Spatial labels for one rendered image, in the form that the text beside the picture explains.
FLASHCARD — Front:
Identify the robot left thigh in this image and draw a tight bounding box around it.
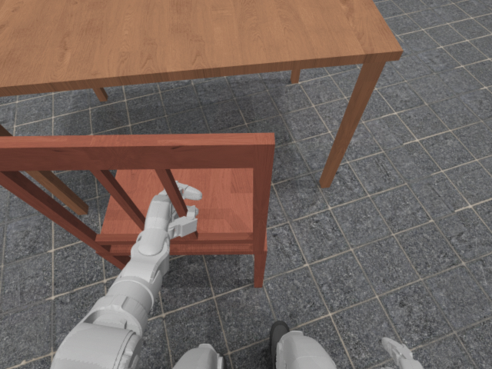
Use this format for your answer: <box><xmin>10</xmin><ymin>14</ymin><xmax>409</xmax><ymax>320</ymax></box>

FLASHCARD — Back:
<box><xmin>172</xmin><ymin>347</ymin><xmax>224</xmax><ymax>369</ymax></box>

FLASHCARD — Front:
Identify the table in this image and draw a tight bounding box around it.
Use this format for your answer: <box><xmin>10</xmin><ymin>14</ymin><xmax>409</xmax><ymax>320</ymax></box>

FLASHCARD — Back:
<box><xmin>0</xmin><ymin>0</ymin><xmax>403</xmax><ymax>215</ymax></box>

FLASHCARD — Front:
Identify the robot left upper arm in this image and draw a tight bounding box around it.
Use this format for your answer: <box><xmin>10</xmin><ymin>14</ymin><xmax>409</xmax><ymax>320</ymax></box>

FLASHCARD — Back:
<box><xmin>54</xmin><ymin>322</ymin><xmax>142</xmax><ymax>369</ymax></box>

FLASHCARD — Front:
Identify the left robot hand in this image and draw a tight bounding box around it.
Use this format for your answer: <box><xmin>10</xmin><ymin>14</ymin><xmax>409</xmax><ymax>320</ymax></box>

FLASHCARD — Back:
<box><xmin>144</xmin><ymin>181</ymin><xmax>202</xmax><ymax>240</ymax></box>

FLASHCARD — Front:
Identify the chair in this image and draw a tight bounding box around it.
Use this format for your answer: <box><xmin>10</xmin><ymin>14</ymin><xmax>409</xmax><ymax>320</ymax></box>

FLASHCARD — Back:
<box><xmin>0</xmin><ymin>133</ymin><xmax>275</xmax><ymax>288</ymax></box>

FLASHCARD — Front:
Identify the right robot hand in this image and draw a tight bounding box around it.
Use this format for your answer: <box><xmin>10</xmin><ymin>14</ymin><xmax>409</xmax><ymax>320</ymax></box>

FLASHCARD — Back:
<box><xmin>381</xmin><ymin>337</ymin><xmax>424</xmax><ymax>369</ymax></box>

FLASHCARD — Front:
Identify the right robot foot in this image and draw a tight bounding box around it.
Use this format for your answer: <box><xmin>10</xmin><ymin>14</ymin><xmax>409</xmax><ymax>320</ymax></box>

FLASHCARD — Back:
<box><xmin>270</xmin><ymin>321</ymin><xmax>290</xmax><ymax>369</ymax></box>

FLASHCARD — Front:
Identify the left robot forearm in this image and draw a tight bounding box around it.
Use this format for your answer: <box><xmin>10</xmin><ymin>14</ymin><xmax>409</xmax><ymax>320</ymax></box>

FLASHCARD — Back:
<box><xmin>50</xmin><ymin>228</ymin><xmax>170</xmax><ymax>369</ymax></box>

